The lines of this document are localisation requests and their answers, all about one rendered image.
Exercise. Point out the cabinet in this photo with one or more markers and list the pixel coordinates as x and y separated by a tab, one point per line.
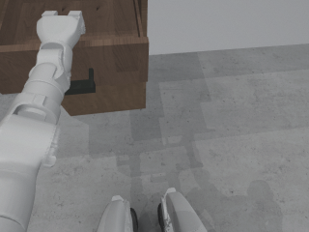
109	98

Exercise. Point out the robot thigh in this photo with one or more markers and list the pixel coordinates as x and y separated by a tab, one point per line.
115	217
183	218

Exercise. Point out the robot left thigh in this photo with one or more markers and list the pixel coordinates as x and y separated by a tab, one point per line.
115	217

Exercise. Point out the robot right thigh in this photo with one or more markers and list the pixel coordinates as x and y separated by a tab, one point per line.
183	218

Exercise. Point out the robot left hand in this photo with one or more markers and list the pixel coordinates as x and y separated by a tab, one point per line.
64	28

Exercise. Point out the robot left upper arm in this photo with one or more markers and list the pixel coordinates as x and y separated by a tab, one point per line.
27	145

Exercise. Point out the handle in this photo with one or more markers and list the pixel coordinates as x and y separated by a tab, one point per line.
84	86

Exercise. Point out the robot left forearm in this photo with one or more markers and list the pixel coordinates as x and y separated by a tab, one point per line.
46	86

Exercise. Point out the drawer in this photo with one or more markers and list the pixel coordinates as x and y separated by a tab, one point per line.
113	44

